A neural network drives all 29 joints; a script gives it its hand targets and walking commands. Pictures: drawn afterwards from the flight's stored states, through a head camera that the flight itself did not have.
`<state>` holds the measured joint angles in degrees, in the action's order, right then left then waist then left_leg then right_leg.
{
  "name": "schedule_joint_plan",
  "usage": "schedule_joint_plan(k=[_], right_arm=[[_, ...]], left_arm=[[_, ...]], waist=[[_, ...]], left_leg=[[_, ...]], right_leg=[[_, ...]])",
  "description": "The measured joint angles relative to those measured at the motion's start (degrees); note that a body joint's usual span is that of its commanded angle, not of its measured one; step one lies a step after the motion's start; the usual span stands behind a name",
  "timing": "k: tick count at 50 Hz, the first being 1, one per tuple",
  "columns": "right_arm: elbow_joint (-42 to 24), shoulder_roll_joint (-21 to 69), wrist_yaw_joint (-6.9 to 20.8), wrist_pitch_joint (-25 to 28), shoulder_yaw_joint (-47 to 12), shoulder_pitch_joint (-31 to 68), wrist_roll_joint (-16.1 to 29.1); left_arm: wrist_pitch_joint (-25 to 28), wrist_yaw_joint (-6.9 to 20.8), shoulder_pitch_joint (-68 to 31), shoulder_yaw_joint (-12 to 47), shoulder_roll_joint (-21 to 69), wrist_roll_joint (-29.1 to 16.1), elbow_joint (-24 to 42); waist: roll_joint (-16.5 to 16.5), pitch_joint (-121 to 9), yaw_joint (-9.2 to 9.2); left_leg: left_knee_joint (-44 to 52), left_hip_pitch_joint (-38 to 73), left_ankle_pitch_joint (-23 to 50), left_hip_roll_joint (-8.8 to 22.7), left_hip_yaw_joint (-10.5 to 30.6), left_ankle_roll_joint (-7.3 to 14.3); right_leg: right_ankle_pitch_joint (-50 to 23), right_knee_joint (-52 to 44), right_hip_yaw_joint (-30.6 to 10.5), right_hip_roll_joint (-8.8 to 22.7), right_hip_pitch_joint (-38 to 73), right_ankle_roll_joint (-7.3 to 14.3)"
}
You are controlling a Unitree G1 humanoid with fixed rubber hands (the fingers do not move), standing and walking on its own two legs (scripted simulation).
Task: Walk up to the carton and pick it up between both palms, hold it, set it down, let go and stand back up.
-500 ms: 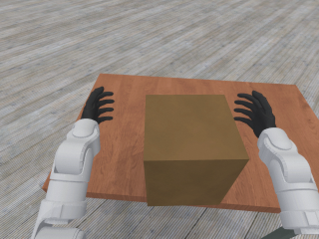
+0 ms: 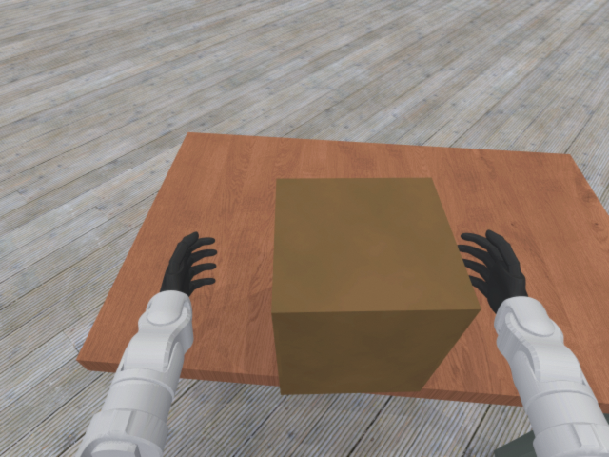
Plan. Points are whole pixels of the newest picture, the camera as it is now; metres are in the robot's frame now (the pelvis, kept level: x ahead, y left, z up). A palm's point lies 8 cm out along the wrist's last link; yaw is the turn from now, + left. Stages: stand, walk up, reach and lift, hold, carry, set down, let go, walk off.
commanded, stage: reach and lift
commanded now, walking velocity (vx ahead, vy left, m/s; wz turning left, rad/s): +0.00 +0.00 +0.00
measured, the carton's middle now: (352, 291) +0.36 -0.04 +0.02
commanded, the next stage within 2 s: none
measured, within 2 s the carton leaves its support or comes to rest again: neither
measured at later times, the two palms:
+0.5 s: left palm (210, 286) +0.36 +0.17 +0.02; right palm (482, 280) +0.37 -0.21 +0.04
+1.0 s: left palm (230, 285) +0.36 +0.14 +0.02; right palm (462, 288) +0.36 -0.19 +0.03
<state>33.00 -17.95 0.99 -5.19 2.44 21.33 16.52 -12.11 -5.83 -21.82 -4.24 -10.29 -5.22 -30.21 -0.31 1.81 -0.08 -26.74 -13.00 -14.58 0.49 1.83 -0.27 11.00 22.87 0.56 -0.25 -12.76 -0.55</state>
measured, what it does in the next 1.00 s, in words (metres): stands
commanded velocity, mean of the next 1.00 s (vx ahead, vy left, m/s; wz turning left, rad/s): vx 0.00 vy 0.00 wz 0.00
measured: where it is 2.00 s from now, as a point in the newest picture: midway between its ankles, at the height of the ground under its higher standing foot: outside the picture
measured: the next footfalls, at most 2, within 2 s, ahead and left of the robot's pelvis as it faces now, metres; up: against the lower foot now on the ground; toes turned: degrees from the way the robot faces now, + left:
none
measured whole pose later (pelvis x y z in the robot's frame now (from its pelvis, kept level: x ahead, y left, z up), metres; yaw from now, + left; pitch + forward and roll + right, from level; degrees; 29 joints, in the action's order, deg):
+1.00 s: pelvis +0.01 -0.01 +0.00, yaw +0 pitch +7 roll -1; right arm 40.8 -7.7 -4.1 8.3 1.9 23.5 11.2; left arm 6.1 -8.6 -24.0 -3.4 -0.4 -5.2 -41.2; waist 1.0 -3.5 -0.1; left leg -26.7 -19.6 -14.3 0.8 1.8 -0.7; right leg 11.1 23.6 0.6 -0.6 -19.8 -0.2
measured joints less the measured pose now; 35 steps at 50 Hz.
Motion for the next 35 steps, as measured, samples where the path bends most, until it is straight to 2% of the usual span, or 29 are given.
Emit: schedule_joint_plan(k=[4, 9, 16, 27, 30, 31, 35], right_arm=[[3.0, 1.7, 1.3, 5.4, 0.0, -0.5, 0.0], [3.9, 2.3, 1.4, 9.5, 0.0, 0.3, 0.0], [4.1, 2.3, 1.1, 11.0, 0.0, 0.8, 0.0], [4.1, 6.1, 0.2, 13.3, -0.6, 0.5, -0.2], [4.1, 9.0, -0.2, 13.6, -0.6, 0.5, -1.8], [4.1, 9.7, -1.2, 13.8, -0.5, 0.5, -2.4], [4.2, 10.1, -3.0, 14.1, -0.5, 0.7, -5.0]], left_arm=[[9.5, -0.4, 0.1, 0.2, 1.6, 0.0, -7.0], [16.1, -1.1, -0.9, 0.8, 2.8, 0.0, -9.8], [17.4, -0.9, -1.1, 0.9, 3.1, 0.0, -9.7], [19.7, 1.8, 2.7, 0.9, 6.5, 0.0, -7.3], [20.3, 1.8, 3.4, 0.9, 8.7, 0.0, -8.0], [20.4, 1.7, 3.4, 0.9, 9.3, 0.0, -8.2], [20.4, -0.3, 3.1, 0.8, 9.9, 0.0, -8.3]], waist=[[0.0, -3.2, 0.0], [0.6, -4.7, 0.01], [1.3, -5.0, 0.01], [1.3, -5.3, 0.02], [1.3, -5.3, 0.01], [1.3, -5.3, 0.01], [1.3, -5.3, 0.01]], left_leg=[[0.0, -3.8, 0.3, 0.0, 0.0, 0.0], [0.0, -6.4, 0.3, 0.1, 0.0, -0.2], [0.0, -6.6, -0.3, 0.3, 0.0, -0.3], [0.0, -6.6, -0.5, 0.4, 0.0, -0.3], [0.0, -6.6, -0.4, 0.4, 0.0, -0.3], [0.0, -6.6, -0.3, 0.4, 0.0, -0.3], [0.0, -6.6, -0.1, 0.4, 0.0, -0.4]], right_leg=[[0.0, 0.5, 0.0, 0.0, -4.1, 0.2], [0.0, 0.7, 0.0, -0.1, -6.8, 0.4], [0.6, 0.7, 0.0, -0.3, -7.0, 0.4], [0.7, 0.7, 0.0, -0.4, -7.0, 0.4], [0.6, 0.7, 0.0, -0.4, -7.0, 0.4], [0.6, 0.7, 0.0, -0.4, -7.0, 0.4], [0.4, 0.7, 0.0, -0.4, -7.0, 0.4]])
